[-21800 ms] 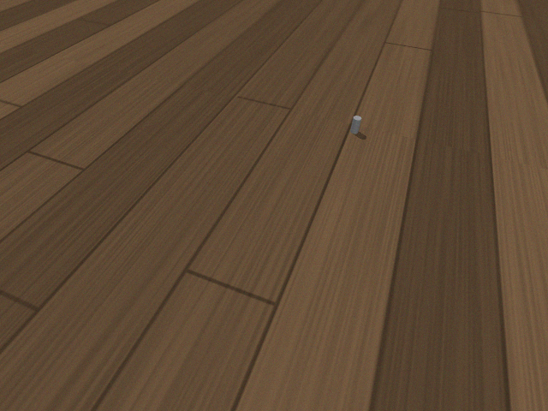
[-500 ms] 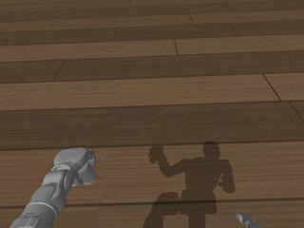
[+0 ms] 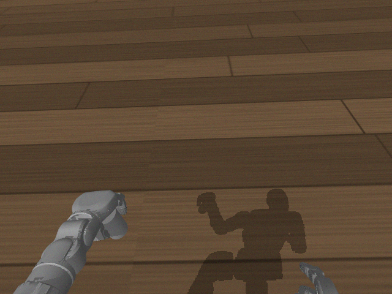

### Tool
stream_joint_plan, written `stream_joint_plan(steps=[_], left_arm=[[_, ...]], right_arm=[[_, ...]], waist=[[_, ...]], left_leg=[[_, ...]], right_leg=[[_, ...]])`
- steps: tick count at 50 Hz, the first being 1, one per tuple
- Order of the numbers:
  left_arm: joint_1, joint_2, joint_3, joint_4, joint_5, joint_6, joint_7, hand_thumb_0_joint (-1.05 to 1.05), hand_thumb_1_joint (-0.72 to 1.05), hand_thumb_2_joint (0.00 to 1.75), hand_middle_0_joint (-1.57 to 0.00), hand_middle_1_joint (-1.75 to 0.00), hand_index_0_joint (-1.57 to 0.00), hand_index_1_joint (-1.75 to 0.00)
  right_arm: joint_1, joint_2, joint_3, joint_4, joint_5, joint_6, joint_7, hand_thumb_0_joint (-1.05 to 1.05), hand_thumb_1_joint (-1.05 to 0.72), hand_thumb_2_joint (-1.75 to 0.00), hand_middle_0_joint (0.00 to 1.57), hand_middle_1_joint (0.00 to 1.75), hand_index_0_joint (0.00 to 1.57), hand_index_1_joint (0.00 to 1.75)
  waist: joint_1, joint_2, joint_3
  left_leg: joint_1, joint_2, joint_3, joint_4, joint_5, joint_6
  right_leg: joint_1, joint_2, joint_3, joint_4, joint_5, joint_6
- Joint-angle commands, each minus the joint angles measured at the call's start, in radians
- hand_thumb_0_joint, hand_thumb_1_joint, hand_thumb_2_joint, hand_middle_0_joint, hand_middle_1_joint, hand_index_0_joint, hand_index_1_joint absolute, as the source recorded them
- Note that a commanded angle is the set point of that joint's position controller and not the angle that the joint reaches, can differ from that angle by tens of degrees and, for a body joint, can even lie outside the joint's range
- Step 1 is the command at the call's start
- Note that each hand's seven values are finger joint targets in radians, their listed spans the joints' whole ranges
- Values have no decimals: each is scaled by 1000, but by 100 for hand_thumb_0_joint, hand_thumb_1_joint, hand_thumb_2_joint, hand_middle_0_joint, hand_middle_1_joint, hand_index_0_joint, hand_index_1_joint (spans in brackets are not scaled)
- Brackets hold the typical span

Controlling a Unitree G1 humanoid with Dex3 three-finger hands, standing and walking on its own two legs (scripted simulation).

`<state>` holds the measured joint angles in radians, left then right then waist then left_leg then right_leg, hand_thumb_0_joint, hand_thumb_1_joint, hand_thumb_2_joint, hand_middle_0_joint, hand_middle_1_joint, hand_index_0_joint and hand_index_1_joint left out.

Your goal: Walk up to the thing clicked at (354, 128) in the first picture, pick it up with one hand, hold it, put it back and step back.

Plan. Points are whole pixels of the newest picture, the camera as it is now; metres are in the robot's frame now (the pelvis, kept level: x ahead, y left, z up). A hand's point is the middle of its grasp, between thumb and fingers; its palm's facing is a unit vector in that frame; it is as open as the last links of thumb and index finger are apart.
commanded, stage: hold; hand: left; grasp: from above
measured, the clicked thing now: (111, 222) +0.31 +0.22 -0.07
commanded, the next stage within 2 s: crouch in 0.64 s
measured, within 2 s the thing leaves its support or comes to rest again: neither
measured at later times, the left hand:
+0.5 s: hand (101, 224) +0.29 +0.22 -0.03, palm faces -0.46 -0.05 -0.89, open 8.0 cm
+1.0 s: hand (105, 227) +0.29 +0.22 -0.06, palm faces -0.49 -0.05 -0.87, open 8.0 cm
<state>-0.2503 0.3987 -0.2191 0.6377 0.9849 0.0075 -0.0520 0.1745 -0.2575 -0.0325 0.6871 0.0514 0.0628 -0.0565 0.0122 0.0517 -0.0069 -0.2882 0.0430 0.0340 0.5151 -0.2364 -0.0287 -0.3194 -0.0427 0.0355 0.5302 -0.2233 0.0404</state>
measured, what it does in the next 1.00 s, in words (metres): stands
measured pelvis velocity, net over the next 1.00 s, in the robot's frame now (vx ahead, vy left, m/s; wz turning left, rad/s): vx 0.01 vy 0.00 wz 0.00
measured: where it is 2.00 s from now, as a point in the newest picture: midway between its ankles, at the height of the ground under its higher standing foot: outside the picture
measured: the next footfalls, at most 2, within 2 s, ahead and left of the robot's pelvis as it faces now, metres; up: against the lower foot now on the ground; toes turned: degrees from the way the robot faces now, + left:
none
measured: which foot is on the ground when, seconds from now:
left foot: down 0.00-1.00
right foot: down 0.00-1.00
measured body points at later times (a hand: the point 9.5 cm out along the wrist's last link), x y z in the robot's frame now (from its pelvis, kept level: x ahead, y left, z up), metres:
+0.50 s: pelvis +0.00 +0.00 +0.00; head +0.01 -0.02 +0.45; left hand +0.31 +0.22 +0.02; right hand +0.16 -0.24 -0.11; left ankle +0.02 +0.14 -0.73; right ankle +0.04 -0.14 -0.73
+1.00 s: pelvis +0.01 +0.00 +0.00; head +0.03 -0.02 +0.45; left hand +0.31 +0.23 -0.01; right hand +0.16 -0.25 -0.11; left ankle +0.02 +0.14 -0.73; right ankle +0.04 -0.14 -0.73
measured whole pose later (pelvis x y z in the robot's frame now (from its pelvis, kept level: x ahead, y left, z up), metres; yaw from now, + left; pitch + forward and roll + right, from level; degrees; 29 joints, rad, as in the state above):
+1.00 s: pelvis +0.01 +0.00 +0.00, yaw +0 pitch +2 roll +1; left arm -0.25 0.38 -0.20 0.71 1.03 -0.03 0.01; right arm 0.16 -0.24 -0.03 0.69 0.05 0.08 -0.05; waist 0.00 0.03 0.01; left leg -0.29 0.04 0.03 0.49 -0.23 -0.03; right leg -0.32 -0.05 0.03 0.51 -0.23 0.04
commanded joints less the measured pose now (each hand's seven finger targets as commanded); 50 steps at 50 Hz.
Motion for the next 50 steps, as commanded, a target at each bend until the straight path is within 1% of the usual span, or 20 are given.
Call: stream_joint_plan(steps=[1,2,3,7,9,11,13,17,20,22,25,26,29,35,37,39,43,44,47,50], left_arm=[[-365,219,114,-237,-6,-4,32,0,61,58,-87,-77,-95,-69],[-361,233,126,-223,-9,-1,32,0,62,57,-88,-77,-96,-70],[-358,201,99,-229,-10,-1,26,0,62,59,-88,-77,-96,-70],[-325,188,90,-215,-20,-1,17,0,61,56,-87,-76,-95,-68],[-338,222,115,-224,-16,-3,18,0,60,55,-86,-76,-94,-68],[-381,220,107,-260,-10,-6,18,0,60,57,-86,-77,-94,-69],[-378,237,127,-256,-5,-9,23,0,60,59,-87,-78,-95,-71],[-379,207,106,-240,1,-6,30,0,61,58,-87,-79,-95,-71],[-372,226,127,-257,0,-5,36,0,61,59,-87,-77,-95,-69],[-365,195,93,-249,0,0,30,0,60,57,-87,-76,-94,-69],[-312,215,123,-205,-2,5,32,0,60,60,-88,-77,-95,-69],[-343,201,104,-241,-7,0,27,0,62,60,-89,-78,-96,-71],[-314,207,112,-209,-3,3,24,0,60,57,-87,-78,-94,-70],[-383,210,109,-264,-2,-10,27,0,59,57,-87,-76,-94,-68],[-375,210,111,-231,-5,-9,35,0,65,47,-88,-82,-99,-71],[-353,215,123,-206,3,-9,44,0,55,57,-82,-80,-90,-72],[-288,181,107,-130,13,-16,60,0,60,62,-86,-83,-93,-75],[-274,191,118,-136,18,-22,69,0,61,64,-87,-83,-94,-76],[-275,177,109,-95,40,-42,97,0,61,67,-89,-83,-95,-77],[-301,197,138,-45,57,-67,153,0,62,64,-89,-81,-96,-75]], right_arm=[[-99,-121,-38,-141,3,-49,-11,0,-91,-90,20,30,20,30],[-102,-126,-37,-138,3,-48,-13,0,-91,-90,20,30,20,30],[-104,-119,-35,-145,4,-50,-12,0,-91,-90,20,30,20,30],[-117,-118,-30,-149,5,-51,-12,0,-91,-90,20,30,20,30],[-116,-119,-30,-149,6,-50,-14,0,-90,-90,20,30,20,30],[-114,-117,-29,-152,4,-49,-13,0,-91,-90,20,30,20,30],[-119,-116,-27,-151,2,-49,-14,0,-91,-90,20,30,20,30],[-113,-114,-27,-143,1,-51,-14,0,-91,-90,20,30,20,30],[-112,-115,-32,-142,2,-49,-14,0,-91,-90,20,30,20,30],[-115,-110,-30,-138,1,-48,-13,0,-91,-90,20,30,20,30],[-114,-115,-32,-138,2,-45,-13,0,-91,-90,20,30,20,30],[-117,-111,-30,-139,2,-45,-12,0,-91,-90,20,30,20,30],[-116,-114,-30,-137,2,-42,-13,0,-91,-90,20,30,20,30],[-102,-116,-37,-135,2,-38,-15,0,-91,-90,20,30,20,30],[-99,-118,-36,-129,1,-39,-15,0,-93,-91,20,30,20,30],[-98,-116,-36,-135,3,-38,-15,0,-90,-90,20,30,20,30],[-89,-119,-41,-130,1,-32,-9,0,-90,-90,20,30,20,30],[-89,-120,-43,-130,0,-29,-9,0,-90,-90,20,30,20,30],[-77,-117,-45,-125,-4,-21,-5,0,-90,-90,20,30,20,30],[-58,-120,-53,-106,-13,-15,-1,0,-90,-90,20,30,20,30]], waist=[[0,-26,-273],[3,-29,-251],[-3,-36,-245],[3,-47,-208],[9,-35,-227],[-3,-36,-246],[11,-18,-233],[-1,-15,-247],[6,-22,-277],[1,-31,-265],[11,-40,-239],[7,-44,-244],[6,-43,-225],[-4,-26,-285],[-3,-32,-270],[5,-31,-257],[-8,-77,-209],[4,-72,-209],[-18,-102,-204],[-27,-96,-214]], left_leg=[[124,-55,16,-75,118,36],[117,-53,14,-81,110,34],[122,-52,15,-86,106,36],[105,-51,9,-100,77,36],[115,-53,14,-99,91,36],[130,-56,16,-94,101,38],[123,-56,14,-102,79,34],[140,-50,8,-103,106,32],[148,-57,17,-92,140,35],[150,-56,17,-93,151,37],[137,-56,17,-100,139,36],[138,-58,18,-99,140,37],[136,-55,15,-103,135,35],[174,-55,17,-91,195,35],[167,-53,17,-91,193,35],[155,-58,19,-94,189,35],[121,-54,16,-92,165,36],[116,-56,16,-90,167,35],[91,-65,18,-64,162,40],[52,-66,18,-25,137,38]], right_leg=[[78,59,-36,-94,70,-37],[73,62,-41,-99,58,-38],[70,61,-41,-103,54,-38],[66,61,-44,-112,27,-39],[73,60,-42,-111,38,-38],[74,58,-38,-113,49,-37],[78,58,-39,-120,23,-41],[78,62,-43,-112,55,-41],[103,57,-41,-113,85,-37],[102,57,-43,-114,99,-36],[103,57,-44,-121,82,-38],[100,56,-43,-121,85,-37],[94,59,-46,-122,78,-39],[104,59,-41,-109,143,-39],[106,60,-45,-112,141,-38],[102,57,-44,-115,135,-40],[86,59,-48,-113,115,-39],[85,57,-48,-110,112,-40],[60,49,-41,-98,118,-33],[17,46,-40,-70,97,-32]])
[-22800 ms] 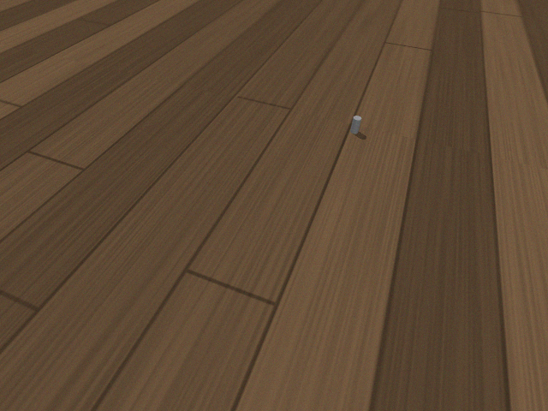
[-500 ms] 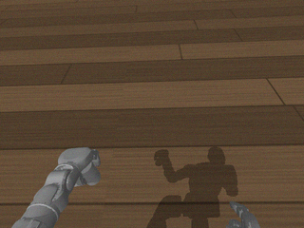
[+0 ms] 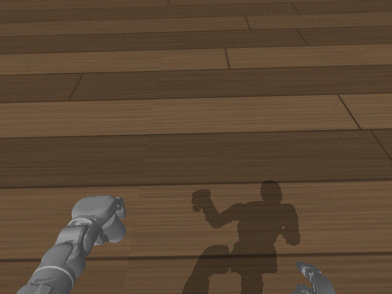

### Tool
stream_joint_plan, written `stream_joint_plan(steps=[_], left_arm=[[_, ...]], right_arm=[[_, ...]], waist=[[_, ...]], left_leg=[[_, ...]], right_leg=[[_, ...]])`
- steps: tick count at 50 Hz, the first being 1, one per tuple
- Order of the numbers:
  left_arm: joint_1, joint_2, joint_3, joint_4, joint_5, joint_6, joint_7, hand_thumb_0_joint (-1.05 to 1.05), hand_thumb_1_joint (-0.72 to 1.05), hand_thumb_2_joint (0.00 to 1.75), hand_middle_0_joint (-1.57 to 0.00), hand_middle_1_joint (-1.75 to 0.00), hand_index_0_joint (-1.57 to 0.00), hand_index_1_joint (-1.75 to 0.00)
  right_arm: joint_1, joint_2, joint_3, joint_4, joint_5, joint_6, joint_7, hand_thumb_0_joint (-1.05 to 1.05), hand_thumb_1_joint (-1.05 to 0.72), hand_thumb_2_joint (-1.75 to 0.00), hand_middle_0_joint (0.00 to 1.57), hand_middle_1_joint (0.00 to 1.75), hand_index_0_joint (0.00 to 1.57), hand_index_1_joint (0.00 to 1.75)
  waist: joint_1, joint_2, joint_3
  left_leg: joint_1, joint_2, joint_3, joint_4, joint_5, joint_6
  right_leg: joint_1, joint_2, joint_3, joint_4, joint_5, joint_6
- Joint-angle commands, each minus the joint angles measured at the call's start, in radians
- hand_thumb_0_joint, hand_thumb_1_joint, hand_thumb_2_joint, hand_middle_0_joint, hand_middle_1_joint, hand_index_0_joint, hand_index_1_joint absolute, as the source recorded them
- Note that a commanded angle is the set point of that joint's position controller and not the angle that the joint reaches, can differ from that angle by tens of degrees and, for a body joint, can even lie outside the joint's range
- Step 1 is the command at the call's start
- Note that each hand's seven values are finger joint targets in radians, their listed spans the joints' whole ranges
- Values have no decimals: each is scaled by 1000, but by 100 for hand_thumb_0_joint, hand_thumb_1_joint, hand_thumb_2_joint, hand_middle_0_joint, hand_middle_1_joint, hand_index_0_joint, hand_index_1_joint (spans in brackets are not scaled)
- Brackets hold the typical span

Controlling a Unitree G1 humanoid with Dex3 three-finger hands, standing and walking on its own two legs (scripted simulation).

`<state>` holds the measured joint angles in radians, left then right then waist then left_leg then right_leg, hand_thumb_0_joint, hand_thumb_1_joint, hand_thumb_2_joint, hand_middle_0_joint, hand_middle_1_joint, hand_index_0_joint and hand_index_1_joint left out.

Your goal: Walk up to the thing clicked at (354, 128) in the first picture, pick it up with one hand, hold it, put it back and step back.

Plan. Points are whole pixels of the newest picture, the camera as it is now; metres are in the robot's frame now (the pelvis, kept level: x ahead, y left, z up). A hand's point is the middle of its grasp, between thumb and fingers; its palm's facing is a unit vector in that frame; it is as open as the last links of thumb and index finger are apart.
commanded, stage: crouch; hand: left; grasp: from above
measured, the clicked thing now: (110, 225) +0.31 +0.22 -0.09
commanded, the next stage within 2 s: lower in 1.86 s
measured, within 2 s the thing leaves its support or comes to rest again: neither
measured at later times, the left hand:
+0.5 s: hand (119, 234) +0.35 +0.25 -0.27, palm faces -0.43 +0.05 -0.90, open 8.0 cm
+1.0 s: hand (131, 246) +0.38 +0.26 -0.48, palm faces -0.46 +0.00 -0.89, open 8.0 cm
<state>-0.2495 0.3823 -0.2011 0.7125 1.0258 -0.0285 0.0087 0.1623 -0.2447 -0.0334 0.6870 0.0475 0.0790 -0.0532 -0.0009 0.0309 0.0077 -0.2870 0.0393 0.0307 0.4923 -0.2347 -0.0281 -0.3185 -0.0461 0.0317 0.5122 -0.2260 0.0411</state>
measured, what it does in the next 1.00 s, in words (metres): lowers itself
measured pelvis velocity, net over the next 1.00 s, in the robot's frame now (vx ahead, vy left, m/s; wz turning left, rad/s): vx -0.06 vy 0.01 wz -0.01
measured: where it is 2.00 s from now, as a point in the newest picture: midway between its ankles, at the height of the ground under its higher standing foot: outside the picture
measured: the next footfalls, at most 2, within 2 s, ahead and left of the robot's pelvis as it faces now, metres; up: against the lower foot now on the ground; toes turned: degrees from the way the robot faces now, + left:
none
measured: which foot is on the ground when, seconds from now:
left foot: down 0.00-1.00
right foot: down 0.00-1.00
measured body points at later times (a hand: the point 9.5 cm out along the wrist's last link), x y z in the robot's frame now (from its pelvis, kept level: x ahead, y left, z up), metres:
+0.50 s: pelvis -0.04 +0.01 -0.15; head +0.11 +0.03 +0.27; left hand +0.37 +0.24 -0.22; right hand +0.02 -0.28 -0.28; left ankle +0.01 +0.14 -0.74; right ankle +0.02 -0.14 -0.74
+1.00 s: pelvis -0.06 +0.01 -0.32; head +0.17 +0.04 +0.07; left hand +0.40 +0.26 -0.43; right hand +0.01 -0.27 -0.44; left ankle +0.01 +0.14 -0.74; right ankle +0.02 -0.14 -0.74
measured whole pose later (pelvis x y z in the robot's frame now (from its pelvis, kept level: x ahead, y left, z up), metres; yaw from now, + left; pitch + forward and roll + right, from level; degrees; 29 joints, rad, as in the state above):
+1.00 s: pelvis -0.06 +0.01 -0.32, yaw -1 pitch +38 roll -5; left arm -0.83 0.57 0.05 1.26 1.24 -0.14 0.35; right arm 0.16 -0.25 -0.03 0.73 -0.10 -0.06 0.06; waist -0.18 0.03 -0.15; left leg -2.01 0.01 -0.11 2.01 -0.68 -0.04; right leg -1.97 -0.03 0.01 1.95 -0.65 0.07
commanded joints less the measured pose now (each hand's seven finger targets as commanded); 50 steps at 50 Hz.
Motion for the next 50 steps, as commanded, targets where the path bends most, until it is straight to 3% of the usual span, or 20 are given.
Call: stream_joint_plan(steps=[1,2,3,5,10,14,16,18,21,25,27,29,30,34,36,41,44,47,49,50], left_arm=[[-364,208,108,-101,24,-40,114,0,62,63,-88,-83,-95,-76],[-391,200,100,-85,35,-46,134,0,60,63,-87,-83,-94,-76],[-382,222,121,-43,49,-49,160,0,61,62,-88,-83,-95,-76],[-425,182,99,6,71,-61,208,0,58,63,-87,-82,-94,-75],[-527,203,126,89,146,-70,331,0,53,62,-83,-82,-90,-75],[-591,184,117,258,170,-48,386,0,51,56,-79,-81,-87,-73],[-620,233,146,310,164,-39,401,0,48,53,-76,-81,-85,-72],[-689,240,150,304,155,-34,409,0,46,56,-75,-82,-83,-74],[-694,231,150,343,145,-24,408,0,49,54,-77,-81,-86,-72],[-763,297,189,314,142,-18,399,0,48,57,-77,-82,-85,-75],[-729,302,201,383,146,-10,393,0,46,58,-77,-81,-84,-74],[-825,356,228,308,148,-17,391,0,47,59,-77,-82,-84,-75],[-787,328,221,366,145,-15,383,0,49,58,-79,-80,-86,-73],[-827,359,242,370,154,-44,369,0,53,58,-81,-79,-89,-71],[-864,391,259,344,166,-62,369,0,56,55,-84,-79,-92,-71],[-911,423,284,346,180,-98,385,0,62,62,-88,-82,-96,-74],[-951,454,301,326,195,-111,393,0,62,60,-89,-80,-96,-72],[-954,439,294,357,200,-114,398,0,61,64,-90,-79,-96,-72],[-965,501,319,361,213,-113,404,0,59,65,-89,-79,-95,-73],[-956,486,318,378,212,-110,403,0,60,67,-90,-80,-96,-74]], right_arm=[[-37,-134,-52,-96,-15,-30,-3,0,-90,-90,20,30,20,30],[-32,-131,-53,-90,-18,-30,-1,0,-90,-90,20,30,20,30],[-15,-142,-59,-80,-21,-30,2,0,-90,-90,20,30,20,30],[2,-145,-67,-65,-32,-32,11,0,-91,-90,20,30,20,30],[83,-157,-96,-41,-56,-42,36,0,-90,-90,20,30,20,30],[119,-174,-102,-26,-66,-57,38,0,-91,-90,20,30,20,30],[126,-177,-102,-22,-72,-67,36,0,-90,-90,20,30,20,30],[136,-173,-104,-23,-77,-79,32,0,-90,-90,20,30,20,30],[163,-181,-110,-14,-83,-91,26,0,-90,-90,20,30,20,30],[173,-185,-112,-15,-93,-102,24,0,-91,-90,20,30,20,30],[175,-185,-105,-13,-97,-102,26,0,-91,-90,20,30,20,30],[174,-186,-106,-15,-101,-106,27,0,-90,-90,20,30,20,30],[179,-188,-106,-16,-104,-108,30,0,-90,-90,20,30,20,30],[189,-195,-101,-14,-109,-117,44,0,-90,-90,20,30,20,30],[196,-197,-96,-8,-115,-123,52,0,-90,-90,20,30,20,30],[211,-214,-84,6,-130,-140,75,0,-90,-90,20,30,20,30],[229,-221,-81,16,-141,-148,90,0,-91,-90,20,30,20,30],[230,-222,-76,25,-150,-149,104,0,-91,-90,20,30,20,30],[227,-224,-76,23,-150,-145,108,0,-91,-90,20,30,20,30],[234,-222,-73,18,-155,-145,112,0,-92,-90,20,30,20,30]], waist=[[-35,-64,-234],[-39,-56,-248],[-41,-48,-258],[-62,-43,-280],[-63,38,-453],[-105,27,-477],[-95,18,-511],[-102,55,-585],[-110,63,-668],[-116,101,-765],[-132,63,-722],[-128,125,-793],[-137,101,-787],[-156,111,-792],[-160,130,-839],[-186,166,-855],[-188,208,-935],[-202,230,-904],[-185,227,-928],[-195,216,-913]], left_leg=[[29,-62,20,20,127,35],[13,-61,18,44,122,34],[-11,-59,15,77,117,31],[-68,-54,9,153,94,24],[-262,-42,4,390,77,9],[-450,-34,-14,534,14,18],[-573,-38,-17,601,-31,23],[-633,-39,-19,663,-71,22],[-711,-35,-30,764,-80,30],[-808,-31,-49,862,-113,27],[-912,-34,-53,902,-161,29],[-919,-33,-59,938,-188,26],[-925,-32,-71,956,-194,26],[-1014,-37,-96,1035,-252,26],[-1038,-41,-88,1090,-240,33],[-1077,-42,-99,1176,-230,30],[-1056,-42,-80,1259,-127,33],[-1099,-43,-75,1295,-137,30],[-1139,-46,-56,1324,-158,37],[-1155,-45,-55,1340,-155,38]], right_leg=[[-18,49,-34,-31,103,-33],[-44,48,-36,-8,98,-35],[-73,49,-38,17,92,-36],[-166,50,-43,83,71,-39],[-369,52,-44,314,59,-50],[-552,59,-60,466,-2,-54],[-603,59,-61,536,-40,-54],[-670,60,-63,606,-72,-60],[-766,61,-72,711,-86,-65],[-868,54,-79,830,-113,-66],[-925,53,-82,876,-153,-68],[-980,51,-83,924,-176,-70],[-1017,52,-91,949,-191,-72],[-1144,48,-101,1039,-244,-73],[-1172,46,-101,1074,-235,-73],[-1279,36,-110,1159,-232,-71],[-1288,37,-112,1211,-157,-70],[-1330,35,-116,1246,-161,-69],[-1316,44,-116,1260,-168,-70],[-1316,41,-116,1268,-163,-68]])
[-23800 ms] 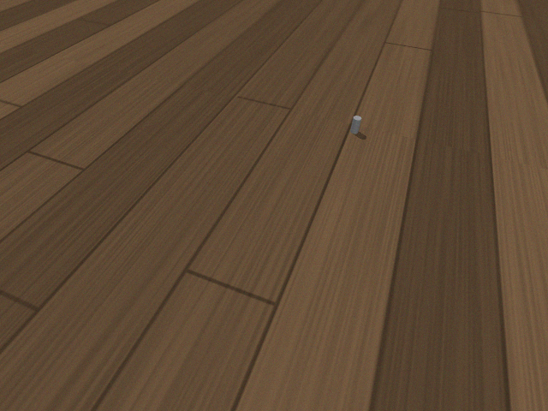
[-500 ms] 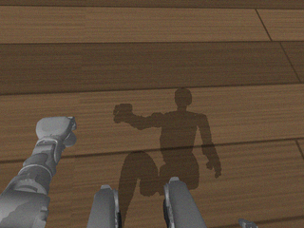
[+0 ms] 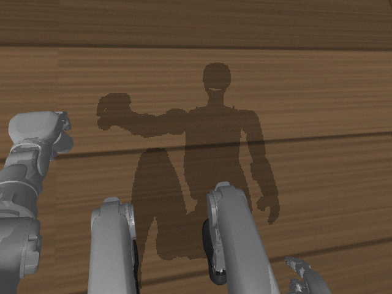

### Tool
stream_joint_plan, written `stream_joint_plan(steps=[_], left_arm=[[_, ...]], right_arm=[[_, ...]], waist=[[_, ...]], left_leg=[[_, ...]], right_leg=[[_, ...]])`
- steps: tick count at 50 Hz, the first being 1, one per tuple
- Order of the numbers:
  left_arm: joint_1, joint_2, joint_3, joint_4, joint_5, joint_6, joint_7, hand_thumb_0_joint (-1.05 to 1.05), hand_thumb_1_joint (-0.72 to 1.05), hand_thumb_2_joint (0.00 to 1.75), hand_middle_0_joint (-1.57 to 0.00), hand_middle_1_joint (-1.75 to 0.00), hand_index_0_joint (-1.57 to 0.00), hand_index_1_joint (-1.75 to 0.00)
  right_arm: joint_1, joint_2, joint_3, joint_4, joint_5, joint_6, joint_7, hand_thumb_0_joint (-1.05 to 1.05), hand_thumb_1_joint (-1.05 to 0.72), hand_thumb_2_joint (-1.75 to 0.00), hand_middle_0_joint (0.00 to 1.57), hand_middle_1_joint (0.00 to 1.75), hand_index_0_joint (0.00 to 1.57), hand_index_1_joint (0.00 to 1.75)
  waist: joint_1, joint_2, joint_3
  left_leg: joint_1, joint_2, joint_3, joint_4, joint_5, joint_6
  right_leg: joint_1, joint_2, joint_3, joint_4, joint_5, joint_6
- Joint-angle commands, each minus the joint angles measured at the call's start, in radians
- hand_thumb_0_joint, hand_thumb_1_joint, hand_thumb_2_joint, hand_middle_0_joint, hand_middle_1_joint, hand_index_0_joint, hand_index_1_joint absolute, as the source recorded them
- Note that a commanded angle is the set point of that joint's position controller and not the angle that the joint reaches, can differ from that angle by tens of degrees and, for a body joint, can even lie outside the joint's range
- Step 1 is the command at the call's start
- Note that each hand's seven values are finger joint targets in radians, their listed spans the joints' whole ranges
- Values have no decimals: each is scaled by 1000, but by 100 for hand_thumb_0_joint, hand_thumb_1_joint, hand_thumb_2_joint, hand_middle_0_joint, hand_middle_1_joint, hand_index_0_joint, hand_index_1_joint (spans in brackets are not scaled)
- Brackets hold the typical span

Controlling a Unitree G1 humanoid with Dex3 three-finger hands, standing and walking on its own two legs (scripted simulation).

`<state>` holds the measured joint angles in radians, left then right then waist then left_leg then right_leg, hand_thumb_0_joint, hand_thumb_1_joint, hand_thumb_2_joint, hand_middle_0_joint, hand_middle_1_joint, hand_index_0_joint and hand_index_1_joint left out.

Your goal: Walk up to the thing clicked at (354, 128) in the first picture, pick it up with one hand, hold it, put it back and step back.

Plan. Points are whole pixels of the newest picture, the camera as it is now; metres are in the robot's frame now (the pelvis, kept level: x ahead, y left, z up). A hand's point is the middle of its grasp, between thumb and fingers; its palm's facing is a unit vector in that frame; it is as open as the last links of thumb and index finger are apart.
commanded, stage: crouch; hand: left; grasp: from above
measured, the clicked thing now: (55, 139) +0.46 +0.26 -0.20
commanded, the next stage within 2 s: lower in 0.86 s
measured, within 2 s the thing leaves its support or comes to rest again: rests again in 1.80 s
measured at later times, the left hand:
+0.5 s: hand (58, 143) +0.46 +0.26 -0.24, palm faces -0.49 -0.02 -0.87, open 8.0 cm
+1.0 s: hand (62, 141) +0.48 +0.27 -0.27, palm faces -0.48 -0.01 -0.88, open 7.9 cm
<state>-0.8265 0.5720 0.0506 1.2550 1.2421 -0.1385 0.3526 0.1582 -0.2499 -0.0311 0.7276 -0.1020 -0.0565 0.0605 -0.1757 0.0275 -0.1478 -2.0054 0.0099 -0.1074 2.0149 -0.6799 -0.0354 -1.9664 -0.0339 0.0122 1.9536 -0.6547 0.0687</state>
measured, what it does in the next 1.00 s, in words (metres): lowers itself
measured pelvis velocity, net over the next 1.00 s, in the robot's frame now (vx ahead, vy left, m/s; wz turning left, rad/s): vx -0.01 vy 0.01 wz -0.06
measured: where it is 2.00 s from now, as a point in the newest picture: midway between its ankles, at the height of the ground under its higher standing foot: (173, 271)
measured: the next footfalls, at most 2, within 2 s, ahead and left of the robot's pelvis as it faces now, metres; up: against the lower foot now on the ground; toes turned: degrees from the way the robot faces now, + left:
none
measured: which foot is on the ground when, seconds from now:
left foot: down 0.00-1.00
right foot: down 0.00-1.00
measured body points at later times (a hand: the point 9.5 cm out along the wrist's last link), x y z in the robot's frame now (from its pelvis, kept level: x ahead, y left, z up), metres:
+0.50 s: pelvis -0.01 +0.00 -0.07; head +0.24 +0.04 +0.30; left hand +0.48 +0.26 -0.19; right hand +0.02 -0.28 -0.18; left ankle +0.07 +0.13 -0.42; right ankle +0.08 -0.15 -0.42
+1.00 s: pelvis -0.01 +0.01 -0.10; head +0.25 +0.06 +0.26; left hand +0.50 +0.27 -0.22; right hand +0.00 -0.27 -0.20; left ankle +0.07 +0.13 -0.42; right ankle +0.08 -0.15 -0.42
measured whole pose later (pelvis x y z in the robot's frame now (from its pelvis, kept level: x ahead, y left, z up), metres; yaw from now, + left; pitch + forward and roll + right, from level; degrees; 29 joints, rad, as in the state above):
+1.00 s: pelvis -0.01 +0.01 -0.10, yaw -3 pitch +36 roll -9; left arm -1.04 0.76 0.10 1.47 1.30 -0.19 0.36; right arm 0.19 -0.27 0.06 0.71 -0.14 -0.04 0.13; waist -0.27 0.01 -0.03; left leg -2.30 -0.01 -0.15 2.34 -0.68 -0.03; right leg -2.23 -0.01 0.01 2.24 -0.65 0.08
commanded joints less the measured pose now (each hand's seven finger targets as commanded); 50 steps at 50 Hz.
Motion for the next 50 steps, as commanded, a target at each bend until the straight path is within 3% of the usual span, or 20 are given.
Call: stream_joint_plan(steps=[1,4,8,11,15,18,20,24,28,31,33,37,38,39,40,42,46,50], left_arm=[[-417,282,50,-183,-12,-1,57,0,61,67,-90,-80,-96,-74],[-405,282,49,-129,-14,10,52,0,64,69,-93,-81,-99,-75],[-423,337,66,-118,-15,10,36,0,63,67,-91,-81,-98,-74],[-429,327,54,-86,-16,5,21,0,65,67,-93,-81,-99,-74],[-428,365,65,-74,-10,-8,11,0,62,63,-91,-78,-98,-71],[-436,350,61,-50,-5,-17,9,0,65,61,-92,-79,-99,-72],[-480,400,81,-79,0,-25,12,0,63,59,-91,-78,-97,-71],[-490,377,71,-37,8,-38,22,0,63,59,-91,-76,-98,-69],[-521,432,90,-28,21,-51,32,0,63,60,-93,-75,-98,-69],[-550,414,79,-4,25,-59,43,0,65,60,-93,-76,-99,-70],[-548,437,88,14,33,-60,50,0,62,59,-93,-73,-98,-67],[-580,449,84,25,43,-59,57,0,63,61,-93,-72,-98,-67],[-547,423,72,64,44,-55,54,0,63,59,-93,-72,-99,-67],[-573,445,74,31,41,-59,55,0,63,58,-94,-71,-99,-66],[-571,473,91,47,48,-56,57,0,64,61,-96,-69,-100,-65],[-534,440,78,80,42,-52,55,0,64,62,-96,-70,-100,-65],[-558,461,80,53,47,-54,50,0,66,57,-98,-66,-102,-62],[-548,439,70,54,44,-53,46,0,64,56,-98,-65,-102,-61]], right_arm=[[231,-214,-77,-23,-4,-8,1,0,-91,-90,20,30,20,30],[233,-216,-71,-21,-8,-8,6,0,-91,-90,20,30,20,30],[225,-226,-69,-24,-9,0,14,0,-91,-90,20,30,20,30],[223,-228,-66,-24,-8,4,21,0,-92,-90,20,30,20,30],[220,-235,-63,-28,-7,13,28,0,-92,-90,20,30,20,30],[238,-240,-56,-25,-13,15,36,0,-92,-91,20,30,20,30],[237,-251,-55,-25,-10,19,40,0,-92,-90,20,30,20,30],[245,-249,-46,-18,-16,18,47,0,-92,-90,20,30,20,30],[252,-253,-35,-13,-20,20,50,0,-92,-91,20,30,20,30],[257,-253,-28,-4,-29,14,52,0,-92,-91,20,30,20,30],[252,-255,-22,-1,-29,14,51,0,-92,-90,20,30,20,30],[248,-268,-14,-1,-29,13,53,0,-92,-90,20,30,20,30],[260,-265,-7,-4,-34,11,55,0,-92,-91,20,30,20,30],[250,-264,-5,-1,-31,12,55,0,-92,-91,20,30,20,30],[255,-273,-6,-3,-31,12,55,0,-92,-91,20,30,20,30],[260,-270,0,-8,-33,12,57,0,-92,-91,20,30,20,30],[267,-279,4,-11,-32,13,60,0,-92,-91,20,30,20,30],[273,-281,5,-12,-33,15,65,0,-92,-90,20,30,20,30]], waist=[[-28,221,-768],[-39,223,-701],[-36,214,-705],[-50,206,-677],[-37,219,-685],[-59,217,-656],[-51,254,-672],[-72,267,-644],[-69,255,-682],[-92,258,-647],[-80,274,-631],[-90,299,-631],[-105,274,-611],[-89,280,-637],[-91,273,-632],[-99,268,-614],[-103,288,-618],[-112,304,-626]], left_leg=[[541,-16,86,-174,269,46],[508,-15,87,-152,257,46],[438,-16,91,-110,243,51],[400,-15,88,-88,229,52],[380,-17,89,-60,234,50],[376,-16,83,-43,233,49],[382,-16,78,-43,228,46],[373,-16,70,-23,208,43],[337,-20,87,21,210,52],[308,-21,83,29,176,52],[300,-23,85,24,155,51],[301,-21,76,38,148,50],[291,-23,74,47,159,51],[274,-24,82,55,160,55],[267,-25,81,57,157,57],[261,-25,77,56,160,53],[273,-23,70,64,183,51],[302,-22,61,75,215,45]], right_leg=[[328,33,-98,-165,258,-95],[290,30,-102,-148,248,-93],[291,35,-105,-107,247,-92],[266,36,-109,-82,237,-92],[242,41,-112,-50,234,-95],[214,38,-120,-35,234,-93],[185,37,-123,-14,226,-98],[132,36,-131,14,209,-100],[159,41,-126,26,219,-95],[128,42,-133,37,193,-96],[107,44,-135,39,172,-99],[69,42,-142,62,172,-101],[81,41,-144,62,183,-97],[99,48,-142,63,185,-99],[94,43,-141,65,185,-97],[89,43,-147,73,185,-95],[86,41,-150,84,208,-96],[70,41,-156,100,234,-97]])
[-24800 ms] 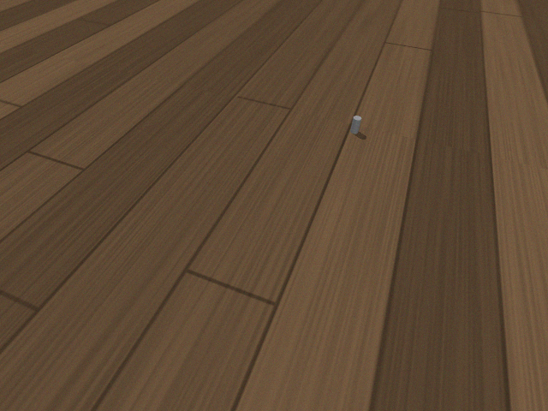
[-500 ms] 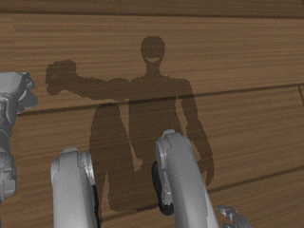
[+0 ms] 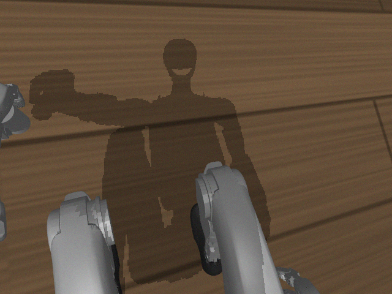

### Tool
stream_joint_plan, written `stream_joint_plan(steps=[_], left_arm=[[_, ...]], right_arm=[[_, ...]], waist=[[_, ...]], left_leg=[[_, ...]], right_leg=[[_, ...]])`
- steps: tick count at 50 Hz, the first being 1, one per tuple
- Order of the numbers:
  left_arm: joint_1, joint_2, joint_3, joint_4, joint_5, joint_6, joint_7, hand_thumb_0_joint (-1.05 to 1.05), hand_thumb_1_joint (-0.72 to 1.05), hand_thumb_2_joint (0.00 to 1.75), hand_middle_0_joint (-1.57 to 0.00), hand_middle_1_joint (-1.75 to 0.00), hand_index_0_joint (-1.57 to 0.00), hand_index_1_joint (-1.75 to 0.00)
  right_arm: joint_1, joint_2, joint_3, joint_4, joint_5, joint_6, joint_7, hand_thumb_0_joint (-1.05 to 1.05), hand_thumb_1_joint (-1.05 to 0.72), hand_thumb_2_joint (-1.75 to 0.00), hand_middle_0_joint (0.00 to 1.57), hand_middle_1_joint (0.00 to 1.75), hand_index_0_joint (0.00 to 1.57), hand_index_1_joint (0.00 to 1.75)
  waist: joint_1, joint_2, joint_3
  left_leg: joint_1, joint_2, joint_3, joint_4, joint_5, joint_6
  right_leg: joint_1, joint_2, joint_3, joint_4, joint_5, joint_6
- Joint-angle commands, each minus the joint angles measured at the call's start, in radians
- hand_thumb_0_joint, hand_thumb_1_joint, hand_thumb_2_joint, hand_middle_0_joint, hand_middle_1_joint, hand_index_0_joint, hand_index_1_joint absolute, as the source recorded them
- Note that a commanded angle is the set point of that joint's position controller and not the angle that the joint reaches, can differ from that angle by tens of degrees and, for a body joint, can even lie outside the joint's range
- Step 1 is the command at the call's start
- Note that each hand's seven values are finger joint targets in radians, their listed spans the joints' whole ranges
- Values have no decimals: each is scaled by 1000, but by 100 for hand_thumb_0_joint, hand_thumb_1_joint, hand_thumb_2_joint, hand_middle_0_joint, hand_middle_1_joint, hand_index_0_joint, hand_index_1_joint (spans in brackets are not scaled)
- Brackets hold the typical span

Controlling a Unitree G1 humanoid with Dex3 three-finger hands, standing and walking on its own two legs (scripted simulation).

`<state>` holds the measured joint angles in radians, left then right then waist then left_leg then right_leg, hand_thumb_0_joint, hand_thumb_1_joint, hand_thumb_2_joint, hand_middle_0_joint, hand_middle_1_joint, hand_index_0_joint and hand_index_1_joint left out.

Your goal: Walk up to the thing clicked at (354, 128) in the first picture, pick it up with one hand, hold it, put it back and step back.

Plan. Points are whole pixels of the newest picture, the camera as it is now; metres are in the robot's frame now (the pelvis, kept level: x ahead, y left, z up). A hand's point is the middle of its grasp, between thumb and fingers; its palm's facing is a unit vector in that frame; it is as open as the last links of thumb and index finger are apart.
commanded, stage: lower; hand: left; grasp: from above
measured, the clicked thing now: (8, 117) +0.50 +0.29 -0.21
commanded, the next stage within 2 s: rest in 0.28 s
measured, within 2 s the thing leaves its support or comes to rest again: rests again in 0.80 s
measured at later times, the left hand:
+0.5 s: hand (8, 128) +0.48 +0.29 -0.23, palm faces -0.47 -0.05 -0.88, open 7.8 cm
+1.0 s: hand (16, 129) +0.48 +0.29 -0.26, palm faces -0.47 -0.07 -0.88, open 7.8 cm
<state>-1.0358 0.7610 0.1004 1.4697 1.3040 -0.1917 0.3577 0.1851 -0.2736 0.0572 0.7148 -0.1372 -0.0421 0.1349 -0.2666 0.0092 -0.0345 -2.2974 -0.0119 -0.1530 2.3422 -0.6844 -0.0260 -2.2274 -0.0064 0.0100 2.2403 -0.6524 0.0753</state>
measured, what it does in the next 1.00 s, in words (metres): stands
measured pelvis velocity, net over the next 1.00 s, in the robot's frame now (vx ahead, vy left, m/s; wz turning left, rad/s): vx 0.01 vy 0.01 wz -0.07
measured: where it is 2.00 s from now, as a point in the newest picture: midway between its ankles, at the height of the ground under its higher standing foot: (161, 267)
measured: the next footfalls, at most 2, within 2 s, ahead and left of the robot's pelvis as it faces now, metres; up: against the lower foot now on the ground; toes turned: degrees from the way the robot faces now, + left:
none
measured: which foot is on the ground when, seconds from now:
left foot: down 0.00-1.00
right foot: down 0.00-1.00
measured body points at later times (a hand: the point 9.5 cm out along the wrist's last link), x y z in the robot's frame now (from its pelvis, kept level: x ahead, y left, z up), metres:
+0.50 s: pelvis +0.00 +0.00 -0.03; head +0.27 +0.08 +0.32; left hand +0.50 +0.29 -0.18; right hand +0.03 -0.27 -0.12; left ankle +0.07 +0.13 -0.32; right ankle +0.11 -0.15 -0.32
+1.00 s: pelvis +0.01 +0.01 -0.04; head +0.29 +0.09 +0.30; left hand +0.50 +0.29 -0.21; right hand +0.03 -0.27 -0.12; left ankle +0.07 +0.13 -0.32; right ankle +0.11 -0.15 -0.31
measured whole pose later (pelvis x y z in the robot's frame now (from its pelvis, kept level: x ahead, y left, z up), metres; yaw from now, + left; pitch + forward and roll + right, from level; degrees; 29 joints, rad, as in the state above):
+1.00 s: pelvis +0.01 +0.01 -0.04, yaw -4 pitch +33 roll -12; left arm -1.06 0.90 0.15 1.64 1.35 -0.23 0.52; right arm 0.14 -0.30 0.15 0.70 -0.21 -0.11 0.20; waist -0.33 -0.05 0.07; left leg -2.38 -0.02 -0.22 2.52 -0.73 -0.03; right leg -2.29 0.02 -0.03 2.36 -0.67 0.08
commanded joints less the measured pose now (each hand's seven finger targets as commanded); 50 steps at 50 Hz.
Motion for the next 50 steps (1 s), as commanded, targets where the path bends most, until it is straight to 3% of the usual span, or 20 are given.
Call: stream_joint_plan(steps=[1,7,10,11,15,16,17,19,21,23,29,32,34,36,40,42,43,46,48,50], left_arm=[[-325,244,14,-135,-17,1,41,0,66,53,-99,-65,-104,-60],[-363,290,33,-132,-15,-24,62,0,67,57,-100,-66,-104,-62],[-360,304,40,-125,8,-38,79,0,68,56,-102,-64,-106,-60],[-351,288,31,-98,10,-41,83,0,69,54,-102,-64,-106,-60],[-354,314,52,-117,26,-50,114,0,69,54,-101,-65,-105,-61],[-370,324,62,-103,30,-48,120,0,71,55,-102,-68,-107,-63],[-380,321,56,-127,31,-50,126,0,71,56,-102,-67,-106,-62],[-378,315,56,-94,30,-42,134,0,73,56,-103,-66,-107,-62],[-382,341,68,-93,32,-39,146,0,69,53,-100,-62,-104,-57],[-362,311,51,-33,33,-33,148,0,68,53,-99,-62,-103,-57],[-362,345,58,-20,21,-30,151,0,68,50,-98,-62,-103,-57],[-360,361,65,-14,24,-33,151,0,69,53,-99,-63,-104,-58],[-343,386,81,-24,21,-37,160,0,70,55,-102,-62,-106,-58],[-331,368,71,18,30,-40,165,0,74,54,-103,-63,-108,-58],[-336,409,88,-15,30,-50,181,0,73,55,-103,-61,-107,-57],[-326,370,60,29,34,-46,185,0,74,55,-104,-62,-108,-57],[-343,386,67,1,38,-48,187,0,74,55,-104,-62,-108,-57],[-312,419,93,-10,27,-42,207,0,74,56,-103,-62,-107,-58],[-314,357,54,69,33,-33,205,0,74,55,-102,-63,-107,-58],[-345,370,50,52,30,-36,198,0,72,54,-101,-63,-106,-58]], right_arm=[[243,-255,-75,0,-1,1,-8,0,-92,-90,20,30,20,30],[234,-263,-62,0,-9,-2,-2,0,-92,-90,20,30,20,30],[225,-270,-60,-2,-12,-6,0,0,-92,-90,20,30,20,30],[230,-271,-56,-4,-16,-8,2,0,-92,-90,20,30,20,30],[221,-275,-57,-7,-25,-10,7,0,-92,-90,20,30,20,30],[231,-281,-58,-6,-31,-13,9,0,-92,-90,20,30,20,30],[226,-275,-56,-5,-32,-14,9,0,-92,-90,20,30,20,30],[226,-281,-53,-4,-36,-17,10,0,-92,-90,20,30,20,30],[220,-286,-50,-4,-40,-22,11,0,-90,-90,20,30,20,30],[224,-286,-44,-2,-44,-26,15,0,-90,-90,20,30,20,30],[217,-296,-30,-4,-49,-39,22,0,-90,-90,20,30,20,30],[223,-302,-22,-4,-55,-45,29,0,-91,-90,20,30,20,30],[213,-305,-16,-8,-56,-46,29,0,-91,-90,20,30,20,30],[219,-309,-8,-6,-64,-49,35,0,-91,-90,20,30,20,30],[200,-314,-2,-9,-64,-52,39,0,-91,-90,20,30,20,30],[192,-309,4,4,-70,-57,45,0,-91,-90,20,30,20,30],[196,-312,4,5,-71,-61,48,0,-91,-90,20,30,20,30],[184,-323,3,-3,-67,-63,51,0,-91,-90,20,30,20,30],[181,-319,10,4,-77,-67,58,0,-91,-90,20,30,20,30],[188,-326,10,5,-77,-74,61,0,-91,-90,20,30,20,30]], waist=[[-23,316,-712],[-34,310,-701],[-29,366,-698],[-48,364,-678],[-38,395,-718],[-54,382,-703],[-43,402,-721],[-59,376,-689],[-54,403,-696],[-74,368,-652],[-68,367,-663],[-81,355,-653],[-65,376,-691],[-90,366,-641],[-75,404,-667],[-91,388,-612],[-96,399,-619],[-66,438,-665],[-111,373,-587],[-121,354,-574]], left_leg=[[579,-1,111,-244,219,37],[525,-3,111,-207,219,43],[563,-2,101,-211,221,32],[555,-1,98,-204,216,32],[579,-2,97,-194,226,29],[570,-2,96,-186,218,30],[567,-1,102,-181,224,32],[546,-2,100,-170,210,36],[544,-1,98,-167,213,34],[510,-1,95,-155,198,37],[502,1,87,-136,222,37],[496,2,86,-118,234,39],[513,3,84,-116,252,35],[497,4,80,-105,251,34],[500,5,80,-102,267,33],[483,8,80,-90,239,35],[492,8,82,-90,237,37],[527,9,75,-102,264,29],[476,11,72,-82,230,36],[446,10,71,-74,200,44]], right_leg=[[324,15,-152,-186,232,-102],[330,20,-160,-163,237,-99],[279,20,-167,-136,231,-107],[273,22,-174,-129,225,-105],[268,23,-177,-110,234,-106],[258,21,-179,-108,230,-103],[274,26,-177,-109,237,-104],[255,25,-178,-109,232,-100],[254,25,-181,-98,234,-101],[243,28,-187,-95,223,-99],[271,36,-193,-77,243,-99],[287,38,-198,-71,256,-95],[310,40,-198,-66,271,-96],[293,40,-206,-58,271,-96],[314,45,-206,-50,287,-98],[284,51,-209,-49,272,-97],[297,52,-209,-56,273,-95],[301,52,-216,-38,284,-100],[267,55,-225,-39,268,-95],[281,56,-219,-58,253,-91]])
